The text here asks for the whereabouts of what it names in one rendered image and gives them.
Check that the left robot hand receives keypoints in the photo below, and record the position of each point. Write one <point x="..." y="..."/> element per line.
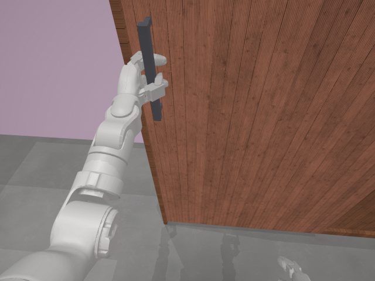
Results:
<point x="132" y="82"/>

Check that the left robot forearm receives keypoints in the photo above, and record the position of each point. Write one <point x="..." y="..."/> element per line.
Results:
<point x="101" y="177"/>

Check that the right robot hand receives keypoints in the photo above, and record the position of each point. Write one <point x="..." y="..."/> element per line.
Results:
<point x="293" y="270"/>

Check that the left robot upper arm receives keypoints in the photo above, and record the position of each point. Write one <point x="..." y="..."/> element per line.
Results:
<point x="84" y="233"/>

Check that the handle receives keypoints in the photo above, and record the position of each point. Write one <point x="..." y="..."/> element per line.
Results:
<point x="149" y="62"/>

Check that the wardrobe door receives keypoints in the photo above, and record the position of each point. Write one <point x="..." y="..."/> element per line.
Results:
<point x="361" y="216"/>
<point x="268" y="119"/>

